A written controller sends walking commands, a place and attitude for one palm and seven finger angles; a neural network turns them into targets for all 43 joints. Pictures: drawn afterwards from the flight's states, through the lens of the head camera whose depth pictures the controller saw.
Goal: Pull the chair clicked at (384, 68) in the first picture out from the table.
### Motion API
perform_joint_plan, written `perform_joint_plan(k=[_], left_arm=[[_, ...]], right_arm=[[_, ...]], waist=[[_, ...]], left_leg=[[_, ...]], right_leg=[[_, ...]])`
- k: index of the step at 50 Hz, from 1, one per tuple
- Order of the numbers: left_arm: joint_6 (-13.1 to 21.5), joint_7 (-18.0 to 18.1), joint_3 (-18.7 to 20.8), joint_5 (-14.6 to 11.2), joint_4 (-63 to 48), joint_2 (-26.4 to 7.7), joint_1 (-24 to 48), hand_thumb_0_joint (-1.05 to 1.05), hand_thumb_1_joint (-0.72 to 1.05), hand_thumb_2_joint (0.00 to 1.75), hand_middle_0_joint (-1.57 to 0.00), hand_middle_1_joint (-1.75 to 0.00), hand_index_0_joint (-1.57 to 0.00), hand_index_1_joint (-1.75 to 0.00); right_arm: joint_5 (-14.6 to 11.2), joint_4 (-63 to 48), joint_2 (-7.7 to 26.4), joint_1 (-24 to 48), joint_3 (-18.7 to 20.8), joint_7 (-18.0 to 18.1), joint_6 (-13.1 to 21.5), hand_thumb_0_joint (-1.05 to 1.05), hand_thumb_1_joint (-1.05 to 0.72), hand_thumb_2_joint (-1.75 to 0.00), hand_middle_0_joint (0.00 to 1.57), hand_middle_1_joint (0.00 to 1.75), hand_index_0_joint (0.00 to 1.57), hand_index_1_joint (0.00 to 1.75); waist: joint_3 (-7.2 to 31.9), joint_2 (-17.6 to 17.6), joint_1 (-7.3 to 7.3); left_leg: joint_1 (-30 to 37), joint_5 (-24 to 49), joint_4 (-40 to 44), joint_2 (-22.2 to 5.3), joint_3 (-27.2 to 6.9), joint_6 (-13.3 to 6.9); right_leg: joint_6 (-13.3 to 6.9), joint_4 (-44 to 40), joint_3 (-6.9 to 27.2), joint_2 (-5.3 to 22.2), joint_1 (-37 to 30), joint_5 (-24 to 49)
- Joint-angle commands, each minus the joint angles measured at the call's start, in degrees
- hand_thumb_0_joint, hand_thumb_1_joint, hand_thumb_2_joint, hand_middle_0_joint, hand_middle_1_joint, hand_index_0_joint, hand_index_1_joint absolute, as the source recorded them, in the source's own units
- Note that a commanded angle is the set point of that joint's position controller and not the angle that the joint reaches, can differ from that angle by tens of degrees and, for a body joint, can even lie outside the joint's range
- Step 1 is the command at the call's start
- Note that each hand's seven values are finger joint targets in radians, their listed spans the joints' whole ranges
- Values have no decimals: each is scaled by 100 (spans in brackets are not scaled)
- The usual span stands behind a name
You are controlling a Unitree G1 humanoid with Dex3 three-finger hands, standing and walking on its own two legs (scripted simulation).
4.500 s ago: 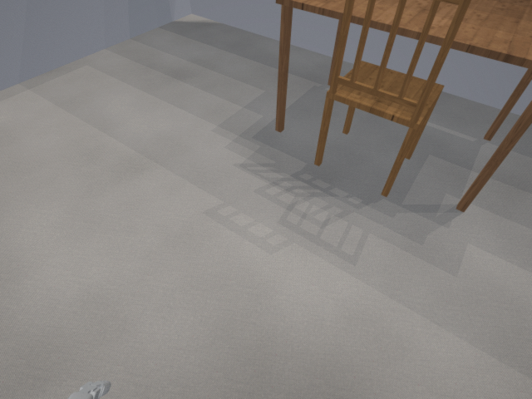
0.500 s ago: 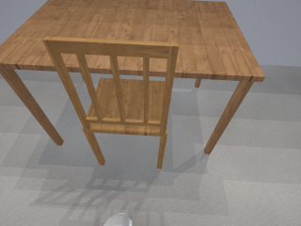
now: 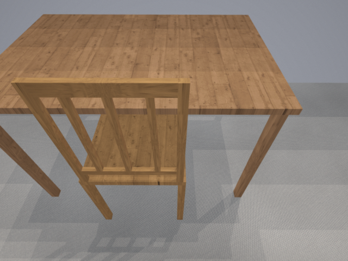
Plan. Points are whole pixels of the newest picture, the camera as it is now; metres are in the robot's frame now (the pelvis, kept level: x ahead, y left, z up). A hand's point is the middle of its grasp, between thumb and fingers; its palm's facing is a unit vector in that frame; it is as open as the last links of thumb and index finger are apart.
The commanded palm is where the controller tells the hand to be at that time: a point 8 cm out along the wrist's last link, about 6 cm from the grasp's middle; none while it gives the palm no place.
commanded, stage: come to a stop and stand still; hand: left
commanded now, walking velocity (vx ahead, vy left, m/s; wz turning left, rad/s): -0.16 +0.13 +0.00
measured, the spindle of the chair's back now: (120, 139) +0.46 +0.20 -0.04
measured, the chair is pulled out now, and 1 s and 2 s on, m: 0.00 0.00 0.00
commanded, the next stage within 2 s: look again from close up in 0.68 s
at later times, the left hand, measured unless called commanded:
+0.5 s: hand out of the picture +0.00 +0.24 -0.16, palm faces +0.02 -0.96 -0.26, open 7.3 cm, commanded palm none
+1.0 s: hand out of the picture +0.01 +0.20 -0.16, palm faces +0.00 -0.97 -0.24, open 7.3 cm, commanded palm none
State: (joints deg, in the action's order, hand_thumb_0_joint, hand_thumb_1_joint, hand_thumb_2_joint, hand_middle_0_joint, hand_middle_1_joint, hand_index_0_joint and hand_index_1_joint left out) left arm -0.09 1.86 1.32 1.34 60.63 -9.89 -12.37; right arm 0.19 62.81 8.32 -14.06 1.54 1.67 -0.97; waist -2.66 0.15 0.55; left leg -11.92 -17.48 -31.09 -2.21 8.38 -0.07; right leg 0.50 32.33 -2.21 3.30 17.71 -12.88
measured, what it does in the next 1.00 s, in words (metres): stands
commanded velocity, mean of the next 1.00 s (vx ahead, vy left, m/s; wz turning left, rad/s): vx -0.01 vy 0.01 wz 0.00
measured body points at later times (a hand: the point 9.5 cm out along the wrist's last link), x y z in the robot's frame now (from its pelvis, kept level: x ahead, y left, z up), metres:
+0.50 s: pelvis -0.02 +0.05 +0.00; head -0.02 +0.02 +0.45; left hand +0.00 +0.29 -0.14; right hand +0.04 -0.19 -0.16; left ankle -0.04 +0.12 -0.73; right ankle +0.00 -0.09 -0.73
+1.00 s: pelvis -0.01 +0.03 +0.01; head +0.01 +0.00 +0.46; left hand +0.01 +0.26 -0.14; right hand -0.01 -0.19 -0.16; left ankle -0.04 +0.12 -0.73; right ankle +0.00 -0.09 -0.73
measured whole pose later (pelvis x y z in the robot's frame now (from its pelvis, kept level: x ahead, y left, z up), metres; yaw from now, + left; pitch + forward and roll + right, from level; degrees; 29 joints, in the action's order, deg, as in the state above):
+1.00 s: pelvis -0.01 +0.03 +0.01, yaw +0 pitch +0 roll +1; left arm 0.3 1.6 -0.9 0.7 61.9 -8.6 -14.7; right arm 0.5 62.0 10.0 -17.0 -1.6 1.2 1.0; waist -2.4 -2.2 0.2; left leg -7.2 -14.9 -22.1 1.4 6.3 -2.0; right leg 0.2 26.8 -2.3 2.5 13.6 -13.0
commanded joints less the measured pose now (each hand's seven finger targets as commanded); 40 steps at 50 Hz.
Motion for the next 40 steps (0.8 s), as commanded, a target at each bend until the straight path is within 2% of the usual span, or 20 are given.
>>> perform_joint_plan(k=[1,3,6,8,10,11,12,13,14,15,16,17,18,20,22,24,27,29,32,40], left_arm=[[33,48,195,-35,-229,-975,-252,0,90,90,-20,-30,-20,-30],[3,84,229,-16,-280,-939,-169,0,90,90,-20,-30,-20,-30],[-19,125,321,17,-303,-1004,-185,0,90,90,-20,-30,-20,-30],[-44,129,361,30,-330,-1022,-115,0,90,90,-20,-30,-20,-30],[-72,109,345,-14,-324,-949,29,0,90,90,-20,-30,-20,-30],[-91,96,322,-43,-358,-837,71,0,90,90,-20,-30,-20,-30],[-3,326,216,-110,-386,-858,-295,0,90,90,-20,-30,-20,-30],[-50,278,168,-113,-636,-816,-209,0,90,90,-20,-30,-20,-30],[-134,193,151,-67,-632,-737,-178,0,90,90,-20,-30,-20,-30],[-213,120,109,-14,-644,-722,-162,0,90,90,-20,-30,-20,-30],[-263,67,89,19,-675,-659,-165,0,90,90,-20,-30,-20,-30],[-277,28,81,30,-654,-605,-257,0,90,90,-20,-30,-20,-30],[-256,-2,55,35,-604,-550,-368,0,90,90,-20,-30,-20,-30],[-187,-53,32,22,-571,-472,-479,0,90,90,-20,-30,-20,-30],[-62,-48,-1,6,-612,-467,-502,0,90,90,-20,-30,-20,-30],[34,-25,-40,-15,-626,-557,-470,0,90,90,-20,-30,-20,-30],[46,-20,-28,-31,-594,-550,-363,0,90,90,-20,-30,-20,-30],[40,-17,-47,-36,-570,-519,-416,0,90,90,-20,-30,-20,-30],[27,-24,-48,-27,-500,-562,-485,0,90,90,-20,-30,-20,-30],[81,-10,-89,-52,-254,-552,-536,0,90,90,-20,-30,-20,-30]], right_arm=[[22,-249,380,-563,161,-19,-103,0,-90,-90,20,30,20,30],[30,-310,434,-482,183,-14,-116,0,-90,-90,20,30,20,30],[11,-377,428,-393,193,1,-117,0,-90,-90,20,30,20,30],[-3,-409,397,-455,194,3,-96,0,-90,-90,20,30,20,30],[5,-298,343,-672,169,5,-43,0,-90,-90,20,30,20,30],[25,-256,401,-794,160,5,6,0,-90,-90,20,30,20,30],[-24,-764,908,-407,279,-18,145,0,-90,-90,20,30,20,30],[49,-1048,776,-306,245,-36,134,0,-90,-90,20,30,20,30],[71,-1143,812,48,199,-58,119,0,-90,-90,20,30,20,30],[112,-1296,878,256,151,-67,82,0,-90,-90,20,30,20,30],[113,-1398,889,231,148,-50,74,0,-90,-90,20,30,20,30],[113,-1448,899,253,128,-41,73,0,-90,-90,20,30,20,30],[112,-1465,934,285,114,-49,68,0,-90,-90,20,30,20,30],[111,-1463,940,128,89,-41,91,0,-90,-90,20,30,20,30],[81,-1399,877,-65,40,-35,153,0,-90,-90,20,30,20,30],[54,-1300,757,-313,-9,-41,219,0,-90,-90,20,30,20,30],[63,-1196,902,-402,11,-38,231,0,-90,-90,20,30,20,30],[65,-1137,932,-383,-9,-41,251,0,-90,-90,20,30,20,30],[71,-1039,907,-259,-43,-52,252,0,-90,-90,20,30,20,30],[53,-648,798,-388,-137,-39,282,0,-90,-90,20,30,20,30]], waist=[[355,1317,43],[419,1251,-36],[681,1038,-136],[779,1116,-120],[848,987,2],[791,705,59],[1447,-441,69],[1331,-1001,-38],[771,-1539,-186],[235,-2027,-172],[-318,-1908,-124],[-654,-1578,-176],[-801,-995,-240],[-649,-263,-232],[-434,-12,-166],[-140,-191,-8],[266,473,58],[267,334,42],[90,-133,-19],[35,30,-48]], left_leg=[[-132,-485,-497,4,-332,145],[-459,-891,-948,21,-510,157],[-726,-1088,-1076,71,-618,201],[-608,-877,-621,75,-620,219],[109,161,440,111,-492,197],[483,618,808,-22,-559,146],[244,1036,575,-488,-470,127],[-155,804,645,-560,-868,-37],[-334,772,977,-720,-1137,-194],[-743,231,1405,-809,-1362,-324],[-1317,-392,1740,-901,-1562,-414],[-1707,-859,1924,-930,-1658,-494],[-1746,-877,1857,-892,-1611,-541],[-1366,-448,1620,-828,-1475,-538],[-878,-189,1324,-562,-1353,-416],[-312,334,1163,-338,-1224,-320],[102,660,1132,-432,-1166,-302],[177,678,1244,-453,-1156,-300],[-7,410,1456,-452,-1171,-282],[130,880,1436,-413,-1049,-259]], right_leg=[[-849,-1260,1387,1443,-252,2504],[-1045,-1195,1320,1493,-573,3041],[-1176,-909,1216,1545,-1145,3871],[-1108,-798,1125,1475,-1223,3702],[-783,-636,900,1188,-871,2691],[-563,-480,740,948,-516,1945],[-370,291,500,738,-1291,2891],[-352,440,348,576,-1030,1311],[-295,341,95,303,-384,-84],[-237,456,-130,30,-145,-834],[-206,764,-201,-92,-89,-940],[-230,970,-110,-113,-62,-907],[-227,939,-47,-104,-54,-709],[-222,492,-32,-82,-126,-331],[-280,-336,348,56,-151,-46],[-396,-662,680,273,-50,229],[-297,-586,532,222,-160,264],[-258,-626,513,231,-170,220],[-243,-662,475,221,-220,103],[-251,-841,497,319,-402,435]])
